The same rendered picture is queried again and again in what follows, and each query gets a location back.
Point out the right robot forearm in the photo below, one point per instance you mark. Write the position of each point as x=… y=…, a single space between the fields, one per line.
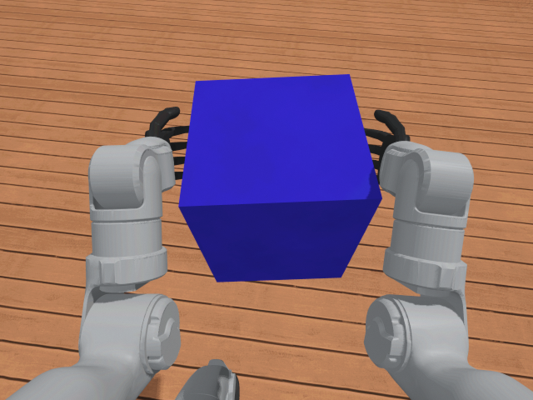
x=432 y=191

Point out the robot right upper arm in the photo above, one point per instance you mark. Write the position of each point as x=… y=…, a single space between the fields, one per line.
x=422 y=343

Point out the robot left shin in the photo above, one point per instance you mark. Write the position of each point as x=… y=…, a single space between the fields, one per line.
x=217 y=362

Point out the left robot forearm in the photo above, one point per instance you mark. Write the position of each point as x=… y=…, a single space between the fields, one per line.
x=126 y=183

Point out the robot right hand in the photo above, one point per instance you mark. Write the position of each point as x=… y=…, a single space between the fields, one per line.
x=395 y=127

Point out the robot left hand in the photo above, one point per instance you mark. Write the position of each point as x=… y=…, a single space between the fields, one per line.
x=156 y=130

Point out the robot left upper arm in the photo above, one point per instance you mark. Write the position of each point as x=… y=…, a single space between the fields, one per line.
x=126 y=339

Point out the carton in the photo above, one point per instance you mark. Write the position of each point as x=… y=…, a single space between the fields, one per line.
x=278 y=181

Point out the robot left thigh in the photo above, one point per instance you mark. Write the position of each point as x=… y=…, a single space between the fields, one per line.
x=211 y=382

